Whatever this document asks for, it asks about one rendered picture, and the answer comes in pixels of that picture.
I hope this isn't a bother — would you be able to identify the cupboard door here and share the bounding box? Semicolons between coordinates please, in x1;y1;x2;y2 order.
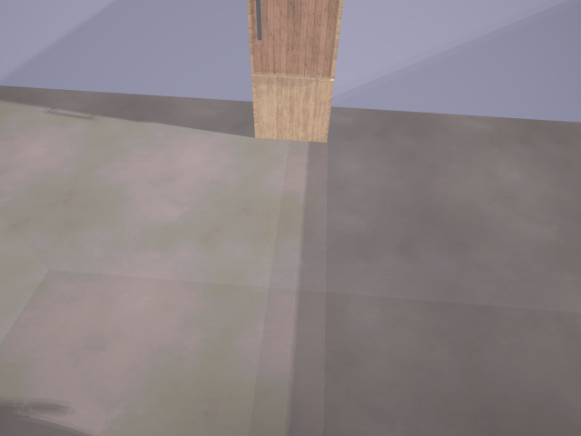
251;0;339;76

